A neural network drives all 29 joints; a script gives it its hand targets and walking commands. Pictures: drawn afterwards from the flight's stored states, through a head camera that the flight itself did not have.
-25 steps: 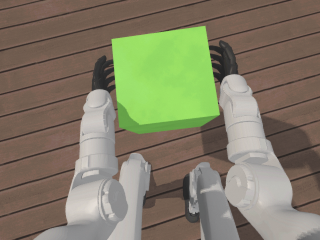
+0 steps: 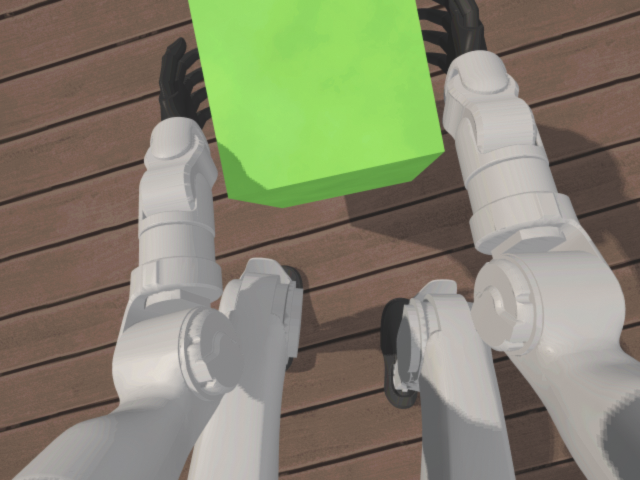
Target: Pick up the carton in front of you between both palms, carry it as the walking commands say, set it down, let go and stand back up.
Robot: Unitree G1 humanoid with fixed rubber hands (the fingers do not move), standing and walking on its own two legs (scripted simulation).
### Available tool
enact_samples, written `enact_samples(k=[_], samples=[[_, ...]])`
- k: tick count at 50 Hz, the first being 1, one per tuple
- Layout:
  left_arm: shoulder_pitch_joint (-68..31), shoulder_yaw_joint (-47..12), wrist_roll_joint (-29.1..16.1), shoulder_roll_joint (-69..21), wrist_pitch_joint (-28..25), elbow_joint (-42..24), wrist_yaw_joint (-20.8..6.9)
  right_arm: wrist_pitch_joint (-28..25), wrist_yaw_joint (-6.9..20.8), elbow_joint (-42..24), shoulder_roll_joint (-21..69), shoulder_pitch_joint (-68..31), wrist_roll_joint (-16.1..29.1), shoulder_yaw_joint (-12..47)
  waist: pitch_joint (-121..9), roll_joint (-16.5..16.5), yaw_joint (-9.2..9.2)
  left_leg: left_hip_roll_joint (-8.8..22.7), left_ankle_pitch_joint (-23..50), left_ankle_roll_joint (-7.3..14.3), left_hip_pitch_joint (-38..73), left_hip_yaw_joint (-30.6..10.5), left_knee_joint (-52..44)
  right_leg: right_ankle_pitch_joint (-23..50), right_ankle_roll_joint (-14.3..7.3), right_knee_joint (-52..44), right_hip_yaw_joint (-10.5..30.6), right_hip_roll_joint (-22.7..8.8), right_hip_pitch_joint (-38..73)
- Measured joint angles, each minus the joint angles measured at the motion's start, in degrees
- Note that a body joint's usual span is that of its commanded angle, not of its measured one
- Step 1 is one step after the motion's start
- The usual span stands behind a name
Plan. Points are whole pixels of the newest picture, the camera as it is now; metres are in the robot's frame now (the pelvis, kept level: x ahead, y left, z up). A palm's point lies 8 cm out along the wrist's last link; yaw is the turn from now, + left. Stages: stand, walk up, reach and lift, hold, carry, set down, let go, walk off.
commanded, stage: set down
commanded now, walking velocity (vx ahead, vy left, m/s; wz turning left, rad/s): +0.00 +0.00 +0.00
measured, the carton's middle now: (325, 110) +0.51 +0.07 -0.21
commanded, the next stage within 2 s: none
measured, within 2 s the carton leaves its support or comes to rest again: rests again in 1.36 s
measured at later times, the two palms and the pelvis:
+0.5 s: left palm (189, 120) +0.48 +0.25 -0.21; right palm (420, 78) +0.56 -0.04 -0.22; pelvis +0.01 +0.00 -0.06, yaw +1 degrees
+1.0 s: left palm (186, 119) +0.49 +0.26 -0.22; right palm (418, 84) +0.56 -0.04 -0.23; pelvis +0.00 +0.00 -0.07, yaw +2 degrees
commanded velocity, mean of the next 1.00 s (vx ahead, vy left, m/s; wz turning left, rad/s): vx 0.00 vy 0.00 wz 0.00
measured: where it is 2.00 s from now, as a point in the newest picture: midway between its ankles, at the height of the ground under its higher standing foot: (339, 354)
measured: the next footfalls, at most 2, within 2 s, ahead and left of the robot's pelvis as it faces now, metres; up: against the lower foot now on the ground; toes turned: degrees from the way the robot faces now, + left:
none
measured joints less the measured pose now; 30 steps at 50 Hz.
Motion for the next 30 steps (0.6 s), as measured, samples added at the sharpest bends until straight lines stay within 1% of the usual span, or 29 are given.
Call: enact_samples(k=[5, 8, 10, 14, 18, 21, 30], samples=[[-1.9, -0.7, -2.1, 1.6, -0.9, 1.1, 0.5, -0.5, -1.2, 1.8, -1.7, -3.1, 2.5, 3.4, 3.7, -0.1, 0.47, 0.2, -0.5, -0.5, -2.7, -0.2, 3.4, -0.4, -0.3, 3.6, -0.3, 0.4, -2.9], [-4.7, -2.6, -3.6, 3.7, -0.9, 4.3, 0.7, -0.9, -1.8, 3.3, -3.4, -4.5, 3.9, 5.4, 5.7, 0.2, 1.66, 0.1, -0.8, -0.7, -3.9, -0.4, 5.3, -0.8, -0.4, 5.6, -0.6, 0.4, -4.2], [-6.1, -3.7, -4.8, 4.9, -0.7, 5.1, 1.0, -1.6, -2.4, 4.1, -4.1, -5.1, 4.9, 6.8, 6.8, 0.6, 2.29, 0.0, -1.1, -0.8, -4.5, -0.4, 6.6, -1.3, -0.5, 7.0, -0.6, 0.3, -4.7], [-8.3, -3.6, -6.5, 6.1, -1.9, 7.3, 1.0, -2.6, -3.2, 5.6, -4.7, -6.4, 5.2, 7.6, 8.2, 1.4, 3.13, -0.5, -1.8, -1.0, -5.4, -0.2, 8.9, -2.5, -0.7, 9.6, -0.6, 0.0, -5.4], [-8.8, -3.9, -7.5, 6.8, -2.5, 9.3, 0.2, -2.6, -3.2, 6.4, -5.0, -6.7, 5.4, 7.9, 8.4, 1.9, 3.44, -1.0, -2.4, -1.1, -6.3, -0.3, 10.7, -3.6, -0.7, 11.6, -0.8, -0.4, -5.9], [-8.2, -4.9, -8.3, 7.3, -2.8, 10.3, 0.0, -2.6, -3.0, 6.8, -4.8, -6.2, 5.1, 7.5, 8.0, 1.9, 3.26, -1.3, -2.8, -1.1, -6.9, -0.5, 11.7, -4.3, -0.7, 12.5, -0.9, -0.6, -6.3], [-7.4, -6.2, -8.6, 7.6, -3.9, 13.6, 0.0, -2.8, -1.6, 8.9, -5.0, -5.1, 4.8, 6.9, 7.4, 2.3, 3.09, -1.4, -3.3, -0.7, -7.3, -0.2, 13.3, -4.9, -0.3, 13.9, -0.6, -0.4, -6.4]])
